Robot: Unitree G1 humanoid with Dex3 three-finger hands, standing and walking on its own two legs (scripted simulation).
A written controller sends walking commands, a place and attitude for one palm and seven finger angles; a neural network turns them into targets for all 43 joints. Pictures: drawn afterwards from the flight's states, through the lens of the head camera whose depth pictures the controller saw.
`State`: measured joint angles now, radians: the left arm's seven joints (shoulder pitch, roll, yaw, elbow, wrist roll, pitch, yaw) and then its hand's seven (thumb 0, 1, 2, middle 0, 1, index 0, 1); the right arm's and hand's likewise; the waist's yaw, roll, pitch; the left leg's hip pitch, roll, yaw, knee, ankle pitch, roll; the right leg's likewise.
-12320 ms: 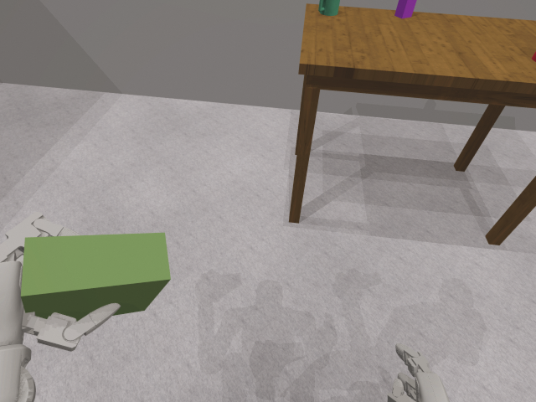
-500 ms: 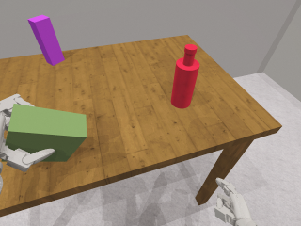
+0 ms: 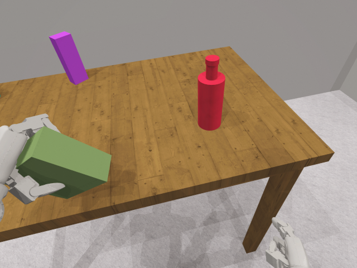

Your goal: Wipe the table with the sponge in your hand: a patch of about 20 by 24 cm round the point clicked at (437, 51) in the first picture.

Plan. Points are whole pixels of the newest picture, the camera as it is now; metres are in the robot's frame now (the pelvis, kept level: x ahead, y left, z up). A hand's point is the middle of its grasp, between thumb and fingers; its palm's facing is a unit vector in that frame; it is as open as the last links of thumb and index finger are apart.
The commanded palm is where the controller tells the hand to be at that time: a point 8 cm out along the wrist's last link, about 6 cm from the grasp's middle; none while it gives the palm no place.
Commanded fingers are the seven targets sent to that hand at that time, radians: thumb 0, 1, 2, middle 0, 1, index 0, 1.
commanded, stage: turn the palm down, sponge in hand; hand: left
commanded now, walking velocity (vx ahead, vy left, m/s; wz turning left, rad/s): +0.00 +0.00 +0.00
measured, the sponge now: (68, 171) +0.23 +0.25 +0.15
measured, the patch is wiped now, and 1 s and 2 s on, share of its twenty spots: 0.00 0.00 0.00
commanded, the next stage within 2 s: move the sponge above the wiping area in 1.48 s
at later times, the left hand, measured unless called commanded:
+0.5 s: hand (17, 146) +0.23 +0.32 +0.21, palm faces +0.29 -0.30 -0.91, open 9.9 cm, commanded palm +0.19 +0.32 +0.27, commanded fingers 0.00 0.10 1.30 -1.20 -1.60 -1.20 -1.60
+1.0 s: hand (1, 145) +0.22 +0.32 +0.24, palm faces +0.27 -0.11 -0.96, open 9.9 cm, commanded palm +0.16 +0.31 +0.30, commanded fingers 0.00 0.10 1.30 -1.20 -1.60 -1.20 -1.60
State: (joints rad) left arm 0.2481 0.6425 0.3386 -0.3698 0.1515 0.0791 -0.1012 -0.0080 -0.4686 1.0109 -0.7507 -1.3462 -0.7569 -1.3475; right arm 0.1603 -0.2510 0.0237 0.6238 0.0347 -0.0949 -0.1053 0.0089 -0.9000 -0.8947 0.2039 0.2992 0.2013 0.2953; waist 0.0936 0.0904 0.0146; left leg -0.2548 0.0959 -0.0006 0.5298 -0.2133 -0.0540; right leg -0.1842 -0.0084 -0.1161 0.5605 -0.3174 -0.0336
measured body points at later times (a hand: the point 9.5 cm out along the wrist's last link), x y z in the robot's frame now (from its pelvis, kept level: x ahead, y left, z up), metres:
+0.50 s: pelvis +0.00 +0.03 +0.01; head -0.02 -0.01 +0.45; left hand +0.21 +0.33 +0.26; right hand +0.25 -0.17 -0.06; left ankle +0.05 +0.17 -0.73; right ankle +0.00 -0.09 -0.73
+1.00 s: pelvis -0.03 +0.03 +0.01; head -0.05 -0.02 +0.45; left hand +0.20 +0.32 +0.29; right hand +0.24 -0.16 -0.06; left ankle +0.05 +0.17 -0.73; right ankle +0.00 -0.09 -0.73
